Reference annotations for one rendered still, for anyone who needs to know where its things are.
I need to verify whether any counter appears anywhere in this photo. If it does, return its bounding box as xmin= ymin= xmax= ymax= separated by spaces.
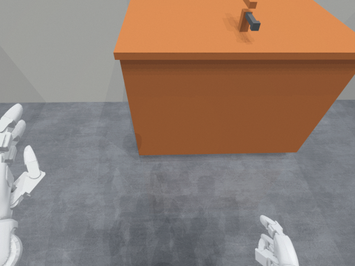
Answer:
xmin=113 ymin=0 xmax=355 ymax=155

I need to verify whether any tap lever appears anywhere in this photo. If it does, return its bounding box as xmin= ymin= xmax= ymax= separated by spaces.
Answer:
xmin=245 ymin=12 xmax=261 ymax=31

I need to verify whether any robot left hand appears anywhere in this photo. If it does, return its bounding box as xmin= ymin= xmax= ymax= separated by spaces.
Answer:
xmin=0 ymin=104 xmax=45 ymax=220

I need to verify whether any robot left forearm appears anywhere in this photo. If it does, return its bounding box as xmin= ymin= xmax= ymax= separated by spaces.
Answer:
xmin=0 ymin=219 xmax=23 ymax=266

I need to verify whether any robot right hand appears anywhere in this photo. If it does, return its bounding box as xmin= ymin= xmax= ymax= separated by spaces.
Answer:
xmin=255 ymin=215 xmax=299 ymax=266

